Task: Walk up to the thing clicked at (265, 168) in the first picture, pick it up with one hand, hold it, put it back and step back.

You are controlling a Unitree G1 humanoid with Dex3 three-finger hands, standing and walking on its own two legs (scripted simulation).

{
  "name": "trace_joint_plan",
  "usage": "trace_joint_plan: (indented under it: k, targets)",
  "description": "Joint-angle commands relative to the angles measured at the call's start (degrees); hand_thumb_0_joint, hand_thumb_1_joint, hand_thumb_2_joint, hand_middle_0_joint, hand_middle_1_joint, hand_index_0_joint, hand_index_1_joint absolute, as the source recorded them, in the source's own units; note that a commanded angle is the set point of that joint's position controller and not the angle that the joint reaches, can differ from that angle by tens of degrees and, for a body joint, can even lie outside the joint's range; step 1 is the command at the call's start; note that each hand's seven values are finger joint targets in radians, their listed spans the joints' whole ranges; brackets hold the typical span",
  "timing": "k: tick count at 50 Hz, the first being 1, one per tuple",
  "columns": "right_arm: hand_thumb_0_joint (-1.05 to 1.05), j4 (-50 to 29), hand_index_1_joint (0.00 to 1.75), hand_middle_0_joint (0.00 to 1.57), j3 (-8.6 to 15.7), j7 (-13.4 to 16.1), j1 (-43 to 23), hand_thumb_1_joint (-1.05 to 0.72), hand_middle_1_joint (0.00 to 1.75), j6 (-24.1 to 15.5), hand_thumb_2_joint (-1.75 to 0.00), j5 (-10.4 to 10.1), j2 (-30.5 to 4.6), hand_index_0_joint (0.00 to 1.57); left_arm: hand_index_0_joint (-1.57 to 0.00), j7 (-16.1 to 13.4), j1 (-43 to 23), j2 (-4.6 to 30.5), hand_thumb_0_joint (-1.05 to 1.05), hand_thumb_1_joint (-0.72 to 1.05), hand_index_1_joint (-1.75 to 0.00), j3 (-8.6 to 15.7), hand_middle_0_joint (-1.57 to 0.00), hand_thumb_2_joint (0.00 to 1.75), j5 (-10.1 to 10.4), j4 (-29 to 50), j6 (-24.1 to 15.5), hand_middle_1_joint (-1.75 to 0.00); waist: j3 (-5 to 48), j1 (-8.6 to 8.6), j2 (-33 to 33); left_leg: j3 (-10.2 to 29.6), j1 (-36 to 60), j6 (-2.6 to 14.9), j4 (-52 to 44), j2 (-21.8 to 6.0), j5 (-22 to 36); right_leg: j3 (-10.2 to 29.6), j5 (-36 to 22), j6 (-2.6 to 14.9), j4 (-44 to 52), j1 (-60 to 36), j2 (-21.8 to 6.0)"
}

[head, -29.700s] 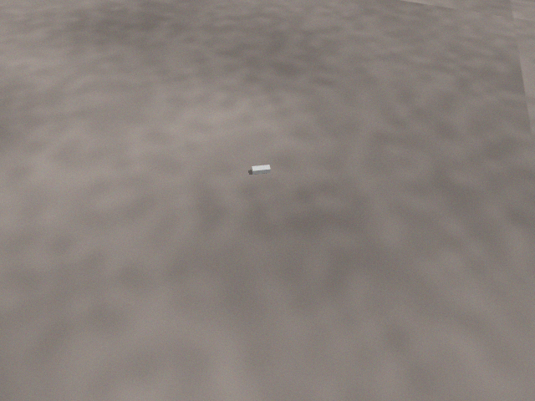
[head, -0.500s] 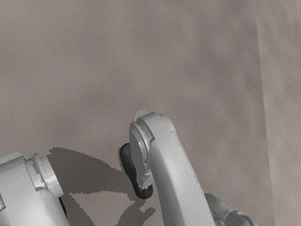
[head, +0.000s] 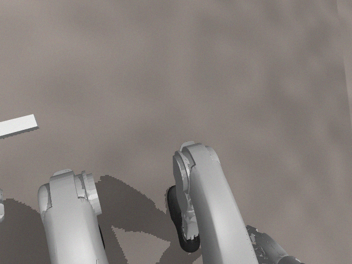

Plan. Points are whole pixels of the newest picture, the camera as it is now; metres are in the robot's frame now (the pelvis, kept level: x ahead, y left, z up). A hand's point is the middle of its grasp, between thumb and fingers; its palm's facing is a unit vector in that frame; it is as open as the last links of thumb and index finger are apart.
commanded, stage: withdraw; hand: left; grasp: from above
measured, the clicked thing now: (16, 126) +0.45 +0.32 -0.30
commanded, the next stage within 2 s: home in 0.54 s
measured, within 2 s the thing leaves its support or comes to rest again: neither
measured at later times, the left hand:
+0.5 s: hand out of the picture +0.42 +0.31 -0.16, palm faces -0.46 -0.11 -0.88, open 12.7 cm
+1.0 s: hand out of the picture +0.40 +0.33 -0.07, palm faces -0.32 -0.35 -0.88, open 10.0 cm
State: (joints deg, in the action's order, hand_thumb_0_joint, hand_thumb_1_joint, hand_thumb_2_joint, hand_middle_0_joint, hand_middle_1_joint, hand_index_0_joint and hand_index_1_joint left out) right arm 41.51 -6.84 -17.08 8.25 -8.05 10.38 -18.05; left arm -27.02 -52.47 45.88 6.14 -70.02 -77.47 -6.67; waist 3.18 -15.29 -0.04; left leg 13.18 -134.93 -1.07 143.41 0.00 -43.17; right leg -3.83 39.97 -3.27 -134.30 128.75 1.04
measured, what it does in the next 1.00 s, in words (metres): rises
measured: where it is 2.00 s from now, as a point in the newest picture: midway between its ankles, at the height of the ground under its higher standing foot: (144, 248)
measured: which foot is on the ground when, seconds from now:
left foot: down 0.00-1.00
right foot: down 0.00-1.00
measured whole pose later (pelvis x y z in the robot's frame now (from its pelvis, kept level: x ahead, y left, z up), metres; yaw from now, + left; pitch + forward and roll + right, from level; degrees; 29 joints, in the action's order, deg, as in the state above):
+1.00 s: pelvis -0.01 -0.01 +0.06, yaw +6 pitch +36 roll -8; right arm 38.1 -0.7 -8.2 11.8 0.3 3.7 -15.6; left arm -8.2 -38.9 35.5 7.8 -51.4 -53.8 -4.1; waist 7.5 -8.6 -3.7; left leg 8.2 -126.9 -1.1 130.8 0.0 -40.7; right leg -0.7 39.7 -4.3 -125.6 122.6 -1.1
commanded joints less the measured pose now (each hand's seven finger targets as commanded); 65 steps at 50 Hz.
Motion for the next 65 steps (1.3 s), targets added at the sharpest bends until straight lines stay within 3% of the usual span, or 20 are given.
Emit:
trace_joint_plan:
  k: [1,5,7,9,12,14,16,20,25,28,33,39,43,45,49,51,53,56,60,65]
  targets:
    - [0.0,-1.24,0.3,0.2,7.75,1.13,11.56,-0.91,0.3,3.35,-0.91,-2.93,-15.95,0.2,-0.28,4.87,-18.52,8.0,0.0,-0.29,-0.83,-2.71,-0.29,0.83,3.22,7.96,3.23,-0.81,36.7,-0.92,-20.95,-7.78,31.58,1.51,-21.43,-0.46,16.32,-6.52,-17.01,5.16,13.94,-17.99,2.41]
    - [0.0,-2.4,0.3,0.2,7.66,3.59,12.09,-0.91,0.3,5.35,-0.91,-3.96,-15.08,0.2,-0.25,13.0,-20.54,4.31,0.0,-0.34,-0.88,-6.49,-0.26,0.88,6.08,4.59,2.61,-0.86,30.05,-3.32,-9.47,-7.56,25.15,3.12,-23.06,0.3,9.47,-5.06,-11.04,4.74,18.49,-21.42,1.96]
    - [0.0,-3.18,0.3,0.2,7.73,5.49,10.92,-0.91,0.3,6.09,-0.91,-4.46,-14.98,0.2,-0.24,16.46,-18.72,4.47,0.0,-0.35,-0.89,-7.27,-0.25,0.89,6.55,2.28,1.47,-0.87,27.36,-2.32,-7.7,-7.78,23.68,2.99,-24.5,0.85,6.46,-4.52,-6.97,5.33,19.66,-20.9,1.75]
    - [0.0,-4.13,0.3,0.2,7.17,7.36,10.73,-0.9,0.3,6.78,-0.9,-4.45,-14.86,0.2,-0.25,18.92,-17.89,4.14,0.0,-0.33,-0.88,-8.41,-0.26,0.88,6.17,1.57,-0.03,-0.87,24.57,-2.63,-5.28,-8.27,23.66,3.08,-24.27,1.0,5.56,-4.37,-5.13,5.6,20.88,-21.13,1.64]
    - [0.0,-4.69,0.3,0.2,5.89,9.63,10.36,-0.9,0.3,7.5,-0.9,-4.14,-13.56,0.2,-0.27,19.76,-22.2,7.92,0.0,-0.31,-0.86,-7.22,-0.28,0.86,5.34,4.8,-3.77,-0.85,26.22,-2.17,-5.69,-9.9,23.53,3.21,-22.54,1.13,6.59,-3.13,-5.44,5.38,21.13,-22.56,1.12]
    - [0.0,-4.76,0.3,0.2,5.08,10.6,9.88,-0.9,0.3,7.76,-0.9,-3.7,-13.67,0.2,-0.27,18.9,-22.64,10.79,0.0,-0.3,-0.85,-5.72,-0.28,0.85,4.18,4.42,-6.76,-0.84,27.34,-0.75,-7.23,-10.24,24.25,2.87,-21.45,1.12,7.39,-2.89,-5.37,5.7,20.4,-21.77,1.02]
    - [0.0,-5.15,0.3,0.2,3.97,11.04,9.97,-0.91,0.3,7.92,-0.9,-3.14,-13.41,0.2,-0.27,16.59,-24.56,13.09,0.0,-0.31,-0.85,-4.35,-0.29,0.85,2.21,6.14,-10.04,-0.83,30.63,-1.05,-9.96,-9.87,26.06,2.6,-20.36,0.96,8.66,-3.61,-7.0,5.37,18.83,-21.08,0.96]
    - [0.0,-5.19,0.3,0.2,3.3,11.2,9.75,-0.91,0.3,8.37,-0.9,-1.87,-13.61,0.2,-0.27,9.21,-27.71,16.0,0.0,-0.32,-0.84,-1.59,-0.28,0.84,-2.31,6.28,-13.34,-0.83,36.03,-0.5,-18.64,-9.73,31.36,1.55,-19.67,0.74,10.93,-4.37,-8.81,5.71,15.26,-18.26,1.35]
    - [0.0,-3.93,0.3,0.2,5.28,10.95,10.7,-0.91,0.3,7.78,-0.9,-1.1,-14.25,0.2,-0.26,0.52,-25.21,16.42,0.0,-0.33,-0.83,1.62,-0.27,0.84,-5.76,6.79,-10.89,-0.82,39.96,0.76,-27.58,-9.86,37.93,0.53,-22.31,0.66,12.57,-6.31,-11.63,6.18,12.35,-14.35,1.07]
    - [0.0,-3.22,0.3,0.2,6.6,10.49,11.57,-0.91,0.3,7.01,-0.9,-1.08,-14.56,0.2,-0.3,-2.32,-26.51,16.64,0.0,-0.29,-0.78,3.31,-0.31,0.8,-5.64,6.55,-6.88,-0.77,42.2,0.76,-28.26,-10.23,38.53,0.61,-22.49,0.66,13.93,-6.33,-13.33,6.01,11.72,-12.64,0.55]
    - [0.0,-1.21,0.3,0.2,5.88,10.05,12.7,-0.89,0.3,5.83,-0.89,-1.02,-13.22,0.2,-0.24,-1.04,-24.86,13.33,0.0,-0.19,-0.73,0.29,-0.23,0.84,-2.66,-0.6,-1.89,-0.71,38.59,-0.98,-19.31,-11.04,30.05,2.42,-19.57,0.87,12.21,-4.99,-13.06,5.08,14.61,-15.84,1.01]
    - [0.0,-2.05,0.3,0.2,7.62,9.29,15.15,-0.89,0.3,4.39,-0.9,-2.75,-13.12,0.2,-0.2,6.28,-18.6,13.15,0.0,0.18,-0.58,2.28,-0.22,0.93,5.13,7.11,-0.72,-0.57,45.31,1.8,-17.97,-10.98,33.19,2.35,-21.54,1.01,16.12,-5.04,-15.15,5.03,15.24,-23.24,0.41]
    - [0.0,-3.81,0.3,0.2,10.28,9.16,16.3,-0.9,0.3,5.65,-0.9,-4.74,-13.32,0.2,-0.2,12.05,-10.82,11.56,0.0,0.4,-0.46,4.64,-0.2,0.88,10.36,19.31,-0.29,-0.45,51.69,5.93,-20.66,-10.97,40.63,1.35,-25.64,1.14,20.58,-4.51,-17.83,5.66,17.08,-26.99,-0.03]
    - [0.0,-5.63,0.3,0.2,11.17,8.99,15.7,-0.9,0.3,6.78,-0.9,-6.02,-13.0,0.2,-0.2,14.73,-4.61,9.18,0.0,0.54,-0.4,4.66,-0.2,0.88,14.47,27.6,0.66,-0.4,52.92,7.98,-20.31,-11.21,43.12,1.26,-28.37,1.05,21.0,-3.86,-17.92,5.94,19.28,-29.38,-0.05]
    - [0.0,-7.75,0.3,0.2,12.16,10.44,12.48,-0.9,0.3,8.56,-0.9,-7.96,-12.14,0.2,-0.2,19.37,4.84,3.4,0.0,0.76,-0.35,5.11,-0.2,0.9,25.12,41.66,3.86,-0.34,48.62,8.09,-14.07,-10.42,43.02,2.16,-32.69,1.07,18.05,-2.76,-16.94,5.38,25.14,-32.06,0.02]
    - [0.0,-8.51,0.3,0.2,12.15,11.17,10.78,-0.9,0.3,8.82,-0.9,-8.72,-10.47,0.2,-0.2,22.05,12.14,-1.96,0.0,0.88,-0.3,2.18,-0.2,0.9,29.78,44.6,5.57,-0.3,44.13,8.09,-9.93,-9.78,41.88,2.62,-35.66,0.56,15.95,-2.35,-15.75,4.99,27.73,-33.08,0.25]
    - [0.0,-9.21,0.3,0.2,12.54,12.03,9.64,-0.9,0.3,8.78,-0.9,-9.26,-10.04,0.2,-0.2,23.81,14.62,-2.68,0.0,0.9,-0.3,1.91,-0.2,0.9,33.51,50.23,6.75,-0.3,43.22,8.25,-9.03,-9.48,43.67,2.76,-37.82,0.23,15.4,-1.76,-15.23,4.91,30.37,-35.19,0.1]
    - [0.0,-10.9,0.3,0.2,13.11,13.14,7.14,-0.9,0.3,8.29,-0.9,-9.95,-9.52,0.2,-0.2,25.12,18.12,-4.77,0.0,0.9,-0.3,1.47,-0.2,0.9,38.88,59.63,8.15,-0.3,43.26,9.64,-9.35,-8.93,48.97,2.41,-41.8,-0.33,13.37,-1.31,-13.33,5.01,33.8,-37.53,-0.31]
    - [0.0,-12.54,0.3,0.2,12.54,14.83,3.94,-0.9,0.3,6.85,-0.9,-10.77,-7.96,0.2,-0.2,25.07,26.19,-8.76,0.0,0.9,-0.3,0.27,-0.2,0.9,45.28,63.56,10.37,-0.3,36.97,10.05,-8.5,-8.92,52.05,2.2,-47.79,-0.77,8.81,-0.66,-9.37,4.86,39.62,-40.4,-0.44]
    - [0.0,-14.64,0.3,0.2,11.91,16.9,0.7,-0.9,0.3,4.76,-0.9,-11.7,-7.0,0.2,-0.2,24.05,35.32,-12.56,0.0,0.9,-0.3,0.26,-0.2,0.9,51.7,69.22,14.32,-0.3,34.34,10.74,-8.97,-7.87,59.21,1.93,-56.34,-0.96,5.53,0.29,-6.84,4.67,46.23,-46.4,-0.79]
